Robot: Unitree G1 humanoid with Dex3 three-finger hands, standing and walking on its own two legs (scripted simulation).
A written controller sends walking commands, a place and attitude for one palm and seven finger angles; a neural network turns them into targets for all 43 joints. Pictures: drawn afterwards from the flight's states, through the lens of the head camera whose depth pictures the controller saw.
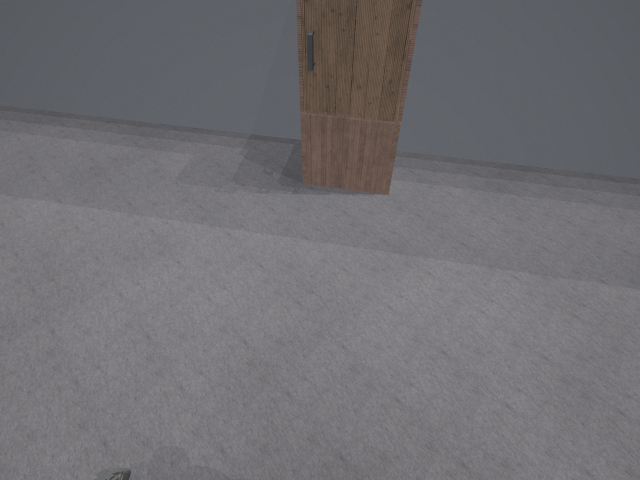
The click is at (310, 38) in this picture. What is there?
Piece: cupboard door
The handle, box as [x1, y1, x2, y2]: [307, 30, 314, 70]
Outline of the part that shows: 313,30 307,34 308,70 312,70 312,66 314,63 312,61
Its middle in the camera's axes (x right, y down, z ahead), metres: -0.04 -0.71 +1.46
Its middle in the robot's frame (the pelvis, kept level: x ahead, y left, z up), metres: +1.56 +0.11 -0.09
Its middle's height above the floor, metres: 0.68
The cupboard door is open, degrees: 0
